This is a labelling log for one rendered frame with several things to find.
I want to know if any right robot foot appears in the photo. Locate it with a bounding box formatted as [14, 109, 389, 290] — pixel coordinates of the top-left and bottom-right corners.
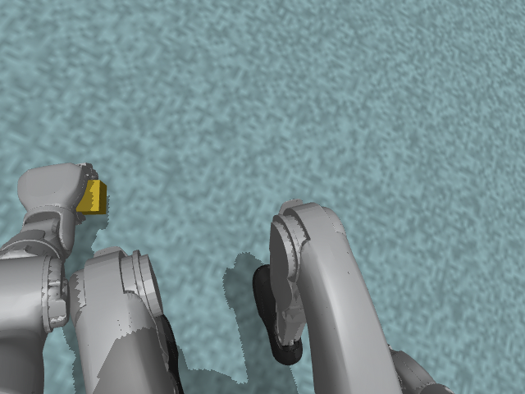
[253, 264, 303, 365]

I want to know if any left robot arm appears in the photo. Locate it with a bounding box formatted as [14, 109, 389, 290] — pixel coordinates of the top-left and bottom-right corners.
[0, 206, 75, 394]

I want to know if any left robot foot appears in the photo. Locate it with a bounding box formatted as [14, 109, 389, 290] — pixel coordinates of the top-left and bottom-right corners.
[160, 314, 184, 394]

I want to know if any small box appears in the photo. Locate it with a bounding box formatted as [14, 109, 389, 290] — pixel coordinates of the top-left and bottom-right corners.
[76, 180, 107, 215]

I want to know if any right robot hand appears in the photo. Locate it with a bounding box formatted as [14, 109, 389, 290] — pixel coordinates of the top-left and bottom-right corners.
[388, 344, 436, 394]

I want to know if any left robot hand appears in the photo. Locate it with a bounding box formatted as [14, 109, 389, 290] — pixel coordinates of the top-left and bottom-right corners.
[17, 163, 98, 225]

